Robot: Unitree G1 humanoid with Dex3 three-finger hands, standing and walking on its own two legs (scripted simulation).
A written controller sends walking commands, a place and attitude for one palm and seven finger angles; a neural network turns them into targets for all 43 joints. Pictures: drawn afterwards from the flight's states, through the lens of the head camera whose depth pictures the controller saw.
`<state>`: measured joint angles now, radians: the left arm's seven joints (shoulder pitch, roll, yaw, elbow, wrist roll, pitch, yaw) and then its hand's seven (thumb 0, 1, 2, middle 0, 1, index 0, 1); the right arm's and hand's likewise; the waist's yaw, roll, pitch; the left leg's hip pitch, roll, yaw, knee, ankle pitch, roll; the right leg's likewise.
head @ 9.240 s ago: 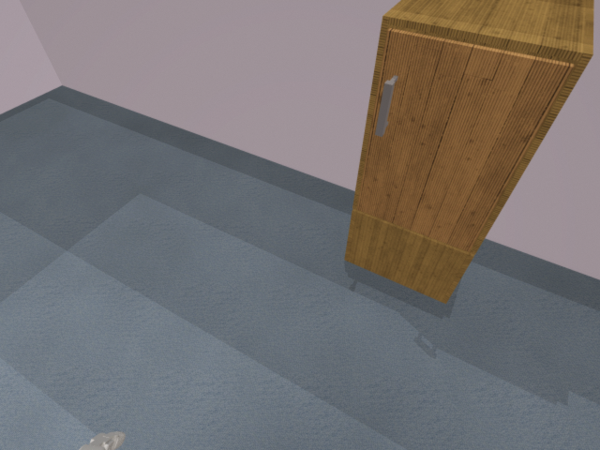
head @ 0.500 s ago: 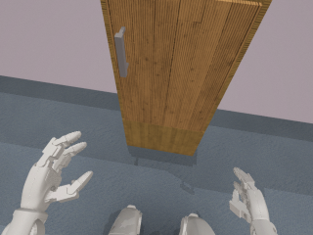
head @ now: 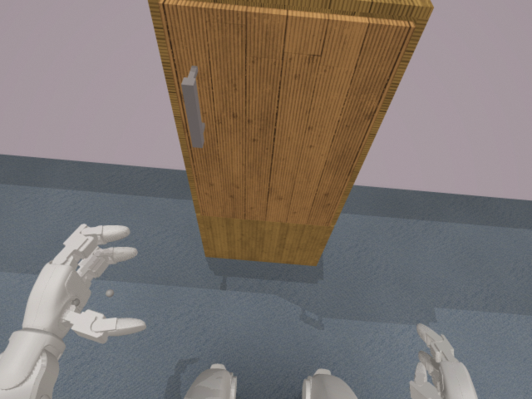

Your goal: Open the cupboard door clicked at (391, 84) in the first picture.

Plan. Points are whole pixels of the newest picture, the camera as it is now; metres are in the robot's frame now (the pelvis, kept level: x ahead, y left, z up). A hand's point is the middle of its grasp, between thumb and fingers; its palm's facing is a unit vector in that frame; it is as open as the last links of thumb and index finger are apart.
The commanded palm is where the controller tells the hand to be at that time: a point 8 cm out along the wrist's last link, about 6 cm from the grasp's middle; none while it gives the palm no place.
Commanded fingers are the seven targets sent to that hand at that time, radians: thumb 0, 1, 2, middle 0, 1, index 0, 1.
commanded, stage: raise the hand with hooked fingers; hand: left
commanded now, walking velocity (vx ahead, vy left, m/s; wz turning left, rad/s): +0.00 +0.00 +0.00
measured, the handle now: (196, 108) +0.59 +0.17 +0.07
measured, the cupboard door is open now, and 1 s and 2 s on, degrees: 0 0 0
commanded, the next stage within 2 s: move the hooked fingers beside the handle in 1.00 s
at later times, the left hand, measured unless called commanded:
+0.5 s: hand (77, 237) +0.30 +0.27 +0.08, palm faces +0.01 -1.00 -0.05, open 14.0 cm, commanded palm +0.28 +0.32 +0.08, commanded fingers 0.00 -0.50 0.30 -0.30 -1.20 -0.30 -1.20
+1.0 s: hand (87, 238) +0.30 +0.26 +0.08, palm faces +0.00 -1.00 -0.03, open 14.0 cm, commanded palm +0.28 +0.31 +0.08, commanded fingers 0.00 -0.50 0.30 -0.30 -1.20 -0.30 -1.20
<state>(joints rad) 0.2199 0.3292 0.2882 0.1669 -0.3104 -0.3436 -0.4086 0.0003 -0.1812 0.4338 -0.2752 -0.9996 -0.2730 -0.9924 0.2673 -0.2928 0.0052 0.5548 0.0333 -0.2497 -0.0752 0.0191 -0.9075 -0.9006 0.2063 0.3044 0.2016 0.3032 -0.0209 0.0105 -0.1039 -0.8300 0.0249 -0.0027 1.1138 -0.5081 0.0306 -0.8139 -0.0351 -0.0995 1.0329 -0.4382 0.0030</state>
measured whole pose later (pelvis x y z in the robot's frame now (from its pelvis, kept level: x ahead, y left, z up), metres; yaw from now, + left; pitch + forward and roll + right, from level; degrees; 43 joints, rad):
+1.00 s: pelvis +0.01 -0.01 +0.02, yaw -1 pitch +12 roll -2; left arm -0.02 0.41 0.44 0.44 -0.36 -0.31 -0.53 -0.01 -0.50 0.30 -0.30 -1.20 -0.30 -1.20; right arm 0.29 -0.27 0.04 0.54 0.03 -0.19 -0.06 0.02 -0.91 -0.90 0.21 0.30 0.20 0.30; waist -0.02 0.02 -0.10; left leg -0.72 0.04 0.00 0.99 -0.48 0.01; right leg -0.72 -0.01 -0.09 0.92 -0.41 -0.01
